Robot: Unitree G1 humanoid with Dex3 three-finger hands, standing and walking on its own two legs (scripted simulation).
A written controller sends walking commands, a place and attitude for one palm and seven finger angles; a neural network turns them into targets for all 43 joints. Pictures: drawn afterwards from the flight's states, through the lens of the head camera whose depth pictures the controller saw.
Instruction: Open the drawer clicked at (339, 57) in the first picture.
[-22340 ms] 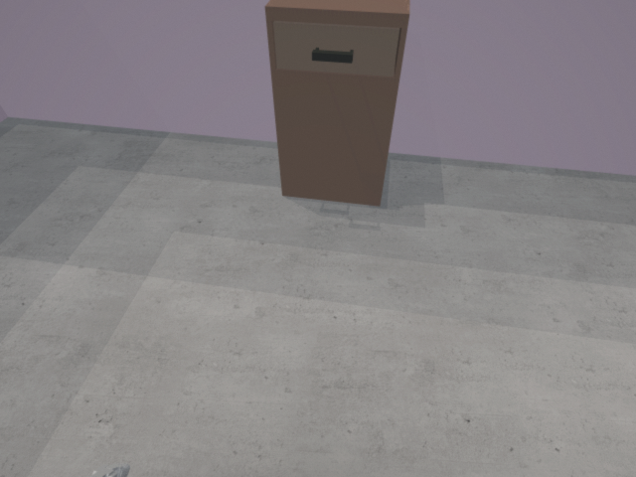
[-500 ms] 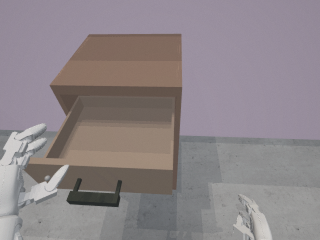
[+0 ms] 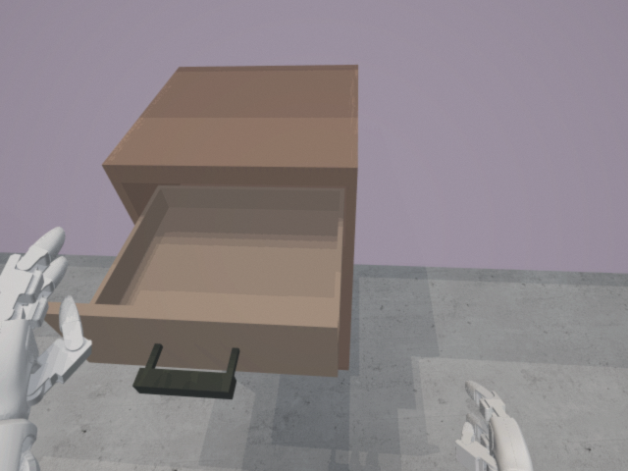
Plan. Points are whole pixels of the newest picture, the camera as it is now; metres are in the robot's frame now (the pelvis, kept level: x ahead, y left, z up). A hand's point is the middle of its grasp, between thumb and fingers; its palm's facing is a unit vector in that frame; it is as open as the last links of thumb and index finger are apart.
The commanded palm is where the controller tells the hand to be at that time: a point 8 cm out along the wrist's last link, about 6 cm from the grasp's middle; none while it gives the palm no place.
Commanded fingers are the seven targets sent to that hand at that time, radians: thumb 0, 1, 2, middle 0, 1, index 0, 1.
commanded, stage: step back with the hand held close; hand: left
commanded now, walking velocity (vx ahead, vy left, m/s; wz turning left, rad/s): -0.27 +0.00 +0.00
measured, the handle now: (190, 367) +0.26 +0.23 -0.06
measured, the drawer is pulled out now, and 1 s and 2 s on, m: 0.30 0.30 0.30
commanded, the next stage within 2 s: stop stepping back and stand still in 1.18 s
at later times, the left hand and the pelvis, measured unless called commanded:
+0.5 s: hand (43, 396) +0.14 +0.25 +0.15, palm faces +0.33 -0.81 -0.49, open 7.4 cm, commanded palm +0.08 +0.30 +0.18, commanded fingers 0.00 0.90 0.90 -0.20 -0.30 -0.20 -0.30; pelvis -0.06 +0.02 -0.01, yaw +0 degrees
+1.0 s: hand out of the picture +0.07 +0.23 +0.16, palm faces +0.29 -0.85 -0.44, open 7.4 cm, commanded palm +0.00 +0.28 +0.18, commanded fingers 0.00 0.90 0.90 -0.20 -0.30 -0.20 -0.30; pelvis -0.14 +0.01 -0.01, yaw -2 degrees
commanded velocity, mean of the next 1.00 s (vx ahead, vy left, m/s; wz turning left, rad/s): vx -0.31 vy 0.00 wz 0.00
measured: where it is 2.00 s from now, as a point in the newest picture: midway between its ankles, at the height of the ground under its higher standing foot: outside the picture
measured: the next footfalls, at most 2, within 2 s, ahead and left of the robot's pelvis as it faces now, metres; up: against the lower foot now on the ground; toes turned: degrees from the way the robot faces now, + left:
right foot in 0.92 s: -0.11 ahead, -0.11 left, +0.00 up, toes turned -3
left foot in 1.20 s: -0.14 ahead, +0.13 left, +0.00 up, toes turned +0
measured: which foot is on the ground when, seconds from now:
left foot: down 0.00-1.00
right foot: down 0.00-0.74, up 0.76-0.90, down 0.92-1.00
